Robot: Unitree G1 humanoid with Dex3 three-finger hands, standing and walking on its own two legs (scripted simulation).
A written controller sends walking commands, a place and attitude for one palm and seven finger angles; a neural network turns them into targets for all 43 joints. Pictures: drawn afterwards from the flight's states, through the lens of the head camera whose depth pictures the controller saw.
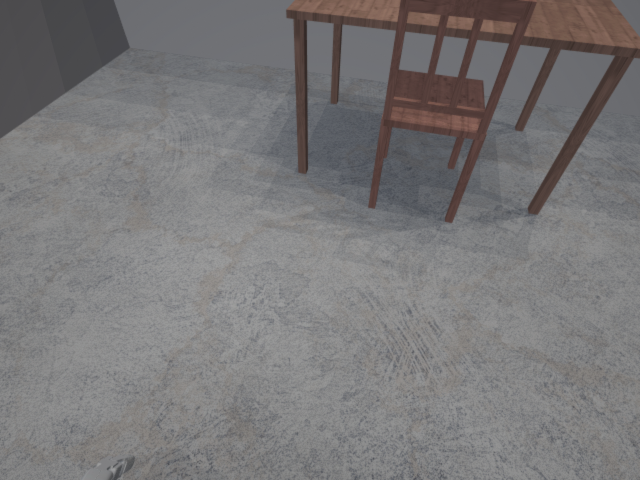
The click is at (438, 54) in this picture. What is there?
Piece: chair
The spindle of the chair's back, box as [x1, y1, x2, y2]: [421, 15, 448, 103]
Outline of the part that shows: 445,15 440,16 421,102 427,103 448,17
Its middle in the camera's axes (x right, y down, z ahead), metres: +0.37 -0.58 +1.27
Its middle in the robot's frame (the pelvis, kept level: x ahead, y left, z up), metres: +1.35 -0.32 -0.08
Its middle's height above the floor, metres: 0.69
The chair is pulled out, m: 0.00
